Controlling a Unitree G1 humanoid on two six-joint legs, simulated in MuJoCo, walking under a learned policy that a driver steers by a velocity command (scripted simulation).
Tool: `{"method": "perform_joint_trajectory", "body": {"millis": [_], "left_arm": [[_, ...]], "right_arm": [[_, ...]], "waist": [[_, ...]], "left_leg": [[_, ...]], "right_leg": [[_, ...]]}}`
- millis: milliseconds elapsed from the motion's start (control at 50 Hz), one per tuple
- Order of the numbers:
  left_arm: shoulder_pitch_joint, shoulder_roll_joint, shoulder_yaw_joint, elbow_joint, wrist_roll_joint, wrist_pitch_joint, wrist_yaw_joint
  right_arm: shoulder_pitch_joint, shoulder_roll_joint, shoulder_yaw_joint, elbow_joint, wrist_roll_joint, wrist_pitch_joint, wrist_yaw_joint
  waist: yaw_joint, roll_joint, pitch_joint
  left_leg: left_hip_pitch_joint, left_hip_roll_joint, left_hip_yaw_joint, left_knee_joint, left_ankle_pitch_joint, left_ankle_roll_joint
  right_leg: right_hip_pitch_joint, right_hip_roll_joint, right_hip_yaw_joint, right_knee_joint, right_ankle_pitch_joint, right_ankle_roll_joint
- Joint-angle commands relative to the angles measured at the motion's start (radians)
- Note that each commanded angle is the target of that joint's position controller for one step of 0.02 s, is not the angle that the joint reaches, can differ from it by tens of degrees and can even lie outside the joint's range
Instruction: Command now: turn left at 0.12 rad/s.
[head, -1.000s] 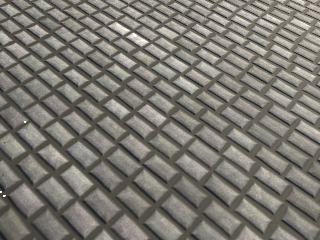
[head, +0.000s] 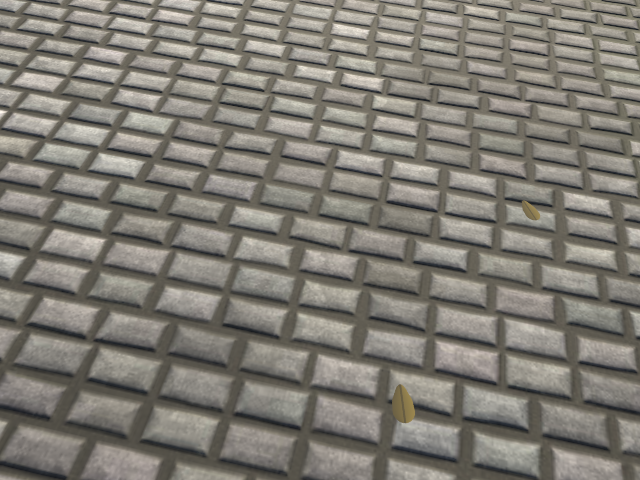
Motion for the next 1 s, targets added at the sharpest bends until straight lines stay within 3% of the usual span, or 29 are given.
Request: {"method": "perform_joint_trajectory", "body": {"millis": [20,80,160,180,200,220,240,260,280,340,420,500,540,560,580,600,620,660,700,760,840,860,900,940,1000], "left_arm": [[0.007,0.094,0.017,-0.029,-0.006,-0.013,0.012],[-0.012,0.092,0.014,-0.029,-0.026,-0.021,0.032],[0.055,0.074,0.009,-0.012,-0.023,-0.038,0.046],[0.07,0.101,0.016,-0.01,-0.013,-0.044,0.052],[0.092,0.159,0.026,-0.017,0.005,-0.048,0.06],[0.046,0.24,0.047,-0.014,0.01,-0.04,0.055],[0.026,0.18,0.035,-0.03,0.007,-0.042,0.05],[0.002,0.121,0.017,-0.042,-0.002,-0.045,0.045],[-0.035,0.096,0.007,-0.052,0.0,-0.043,0.044],[-0.011,0.12,0.01,-0.042,0.007,-0.045,0.047],[0.043,0.157,0.022,-0.024,0.006,-0.043,0.036],[0.031,0.189,0.035,-0.02,0.005,-0.041,0.02],[0.006,0.193,0.038,-0.021,-0.007,-0.039,0.017],[0.03,0.184,0.038,-0.013,-0.006,-0.04,0.016],[0.06,0.126,0.025,-0.042,0.007,-0.036,0.012],[-0.024,0.089,0.01,-0.096,0.007,-0.018,0.03],[-0.029,0.12,0.014,-0.087,0.008,-0.007,0.034],[-0.026,0.125,0.019,-0.061,-0.009,-0.014,0.024],[0.02,0.135,0.022,-0.035,0.008,-0.015,0.012],[0.028,0.111,0.018,-0.026,-0.002,-0.006,0.003],[0.016,0.071,0.003,-0.001,-0.003,0.007,0.002],[0.012,0.061,-0.003,0.008,-0.005,0.007,0.002],[0.006,0.07,-0.003,0.019,-0.01,0.006,0.004],[0.004,0.093,0.003,0.02,-0.014,-0.001,0.006],[0.036,0.079,-0.002,0.028,-0.015,-0.018,0.009]], "right_arm": [[-0.019,-0.198,-0.049,-0.037,0.006,-0.009,0.007],[0.034,-0.229,-0.073,-0.015,0.013,0.002,0.011],[-0.041,-0.208,-0.086,-0.024,0.019,0.021,0.015],[-0.051,-0.191,-0.083,-0.033,0.022,0.02,0.016],[-0.052,-0.151,-0.074,-0.05,0.027,0.017,0.02],[-0.059,-0.13,-0.072,-0.069,0.034,0.018,0.016],[-0.034,-0.181,-0.087,-0.042,0.005,0.024,0.008],[-0.002,-0.19,-0.096,-0.017,0.0,0.031,0.009],[0.023,-0.179,-0.097,-0.001,0.002,0.04,0.015],[-0.01,-0.152,-0.086,-0.014,0.005,0.058,0.048],[-0.083,-0.133,-0.072,-0.059,0.013,0.064,0.066],[-0.075,-0.141,-0.071,-0.08,0.021,0.063,0.063],[-0.026,-0.136,-0.072,-0.072,0.014,0.052,0.055],[0.008,-0.16,-0.078,-0.065,0.001,0.039,0.045],[0.045,-0.277,-0.103,-0.074,-0.01,0.022,0.034],[0.114,-0.362,-0.126,-0.065,0.015,0.02,0.04],[0.132,-0.315,-0.12,-0.054,0.026,0.019,0.04],[-0.008,-0.219,-0.092,-0.075,0.017,0.028,0.026],[-0.044,-0.188,-0.08,-0.086,0.016,0.028,0.016],[-0.003,-0.188,-0.075,-0.067,0.015,0.016,0.018],[-0.001,-0.125,-0.039,-0.036,-0.004,0.005,0.005],[-0.002,-0.117,-0.03,-0.024,-0.01,0.002,0.001],[-0.003,-0.147,-0.031,-0.005,-0.017,0.001,-0.004],[-0.007,-0.186,-0.041,0.005,-0.011,0.005,-0.011],[-0.018,-0.199,-0.049,0.014,0.004,0.011,-0.021]], "waist": [[0.007,0.219,-0.031],[-0.011,0.218,-0.054],[0.041,0.192,-0.087],[0.042,0.155,-0.102],[0.045,0.035,-0.109],[0.028,-0.184,-0.037],[0.033,-0.134,-0.038],[0.004,-0.047,-0.036],[-0.019,-0.015,-0.025],[0.007,-0.094,-0.011],[0.052,-0.107,-0.027],[0.045,-0.135,-0.045],[0.001,-0.102,-0.056],[-0.023,-0.017,-0.077],[-0.015,0.245,-0.102],[-0.06,0.313,-0.115],[-0.058,0.188,-0.096],[0.004,0.125,0.007],[0.018,0.158,-0.04],[0.011,0.13,-0.076],[-0.006,0.15,-0.055],[-0.011,0.154,-0.047],[-0.017,0.163,-0.026],[-0.015,0.157,-0.013],[0.01,0.132,-0.021]], "left_leg": [[0.078,0.194,-0.257,-0.071,0.332,0.123],[0.158,0.219,-0.342,-0.036,0.409,0.138],[0.043,0.17,-0.352,0.01,0.359,0.088],[-0.055,0.138,-0.33,0.042,0.27,0.053],[-0.176,0.073,-0.258,0.157,0.115,0.014],[-0.312,-0.075,-0.043,0.293,-0.193,-0.014],[-0.313,-0.029,-0.002,0.537,-0.375,-0.023],[-0.299,-0.011,-0.006,0.642,-0.36,-0.025],[-0.286,0.001,-0.003,0.696,-0.314,-0.035],[-0.327,0.01,0.04,0.63,-0.245,-0.067],[-0.272,0.034,0.082,0.453,-0.256,-0.071],[-0.141,0.02,0.142,0.291,-0.243,-0.037],[-0.025,0.003,0.16,0.103,-0.107,-0.014],[0.083,0.021,0.085,-0.029,0.02,0.005],[0.231,0.274,-0.27,-0.11,0.245,0.064],[0.175,0.451,-0.482,-0.092,0.519,0.244],[0.162,0.423,-0.428,-0.088,0.483,0.284],[0.072,0.282,-0.271,-0.101,0.337,0.209],[0.096,0.221,-0.201,-0.093,0.421,0.177],[0.116,0.22,-0.182,-0.093,0.447,0.173],[0.081,0.223,-0.152,-0.139,0.274,0.159],[0.055,0.221,-0.139,-0.146,0.23,0.152],[0.021,0.227,-0.135,-0.137,0.187,0.15],[0.028,0.253,-0.154,-0.102,0.225,0.164],[0.062,0.276,-0.153,-0.026,0.36,0.166]], "right_leg": [[-0.018,-0.016,-0.079,-0.059,-0.031,0.016],[-0.051,-0.014,-0.085,-0.111,-0.028,0.011],[0.128,-0.026,-0.087,-0.307,0.124,-0.023],[0.227,-0.078,-0.047,-0.339,0.15,-0.038],[0.304,-0.232,0.098,-0.406,0.147,-0.085],[0.255,-0.402,0.254,-0.438,0.367,-0.197],[0.226,-0.481,0.258,-0.411,0.559,-0.282],[0.196,-0.452,0.186,-0.394,0.639,-0.286],[0.175,-0.397,0.099,-0.374,0.664,-0.257],[0.244,-0.314,-0.022,-0.347,0.678,-0.205],[0.289,-0.354,-0.05,-0.313,0.692,-0.216],[0.242,-0.371,-0.087,-0.25,0.714,-0.192],[0.184,-0.353,-0.133,-0.151,0.625,-0.143],[0.104,-0.321,-0.178,-0.033,0.485,-0.088],[-0.121,-0.217,-0.263,0.232,0.056,-0.015],[-0.253,-0.074,-0.179,0.38,-0.284,0.006],[-0.26,-0.114,-0.104,0.471,-0.252,0.007],[-0.262,-0.149,-0.081,0.432,-0.079,0.008],[-0.215,-0.137,-0.106,0.414,0.0,0.021],[-0.187,-0.125,-0.115,0.363,0.023,0.032],[-0.096,-0.135,-0.111,0.164,0.036,0.025],[-0.046,-0.132,-0.111,0.101,0.037,0.019],[0.013,-0.108,-0.117,0.029,0.022,0.004],[0.011,-0.09,-0.119,0.005,-0.01,-0.009],[0.031,-0.082,-0.139,-0.091,0.012,-0.03]]}}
